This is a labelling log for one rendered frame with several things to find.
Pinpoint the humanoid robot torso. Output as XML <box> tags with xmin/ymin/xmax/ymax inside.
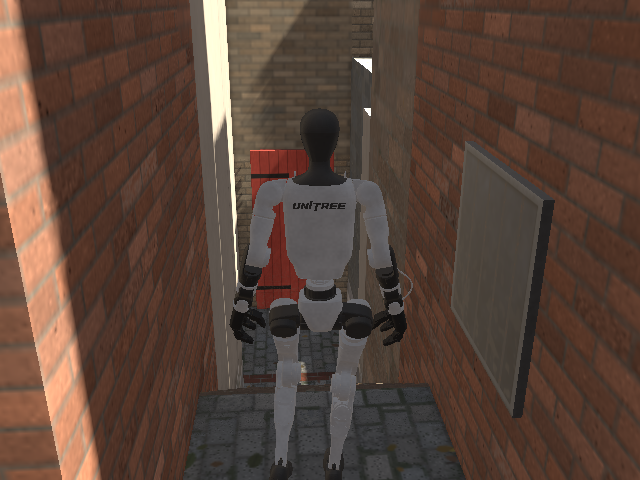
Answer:
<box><xmin>283</xmin><ymin>171</ymin><xmax>357</xmax><ymax>332</ymax></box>

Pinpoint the robot right upper arm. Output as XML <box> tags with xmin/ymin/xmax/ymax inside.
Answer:
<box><xmin>352</xmin><ymin>179</ymin><xmax>393</xmax><ymax>269</ymax></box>

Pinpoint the robot left upper arm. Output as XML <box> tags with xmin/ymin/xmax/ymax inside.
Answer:
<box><xmin>245</xmin><ymin>179</ymin><xmax>287</xmax><ymax>268</ymax></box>

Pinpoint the right robot hand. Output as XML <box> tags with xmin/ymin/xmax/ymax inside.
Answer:
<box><xmin>372</xmin><ymin>309</ymin><xmax>407</xmax><ymax>346</ymax></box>

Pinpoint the left robot hand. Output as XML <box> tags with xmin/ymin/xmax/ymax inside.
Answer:
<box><xmin>229</xmin><ymin>307</ymin><xmax>266</xmax><ymax>344</ymax></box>

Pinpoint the robot right foot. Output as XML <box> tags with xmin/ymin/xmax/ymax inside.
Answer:
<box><xmin>323</xmin><ymin>447</ymin><xmax>344</xmax><ymax>480</ymax></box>

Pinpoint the robot right forearm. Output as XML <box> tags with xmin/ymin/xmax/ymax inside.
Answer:
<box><xmin>375</xmin><ymin>245</ymin><xmax>404</xmax><ymax>315</ymax></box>

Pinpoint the robot left forearm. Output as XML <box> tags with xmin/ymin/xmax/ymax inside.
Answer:
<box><xmin>233</xmin><ymin>243</ymin><xmax>262</xmax><ymax>313</ymax></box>

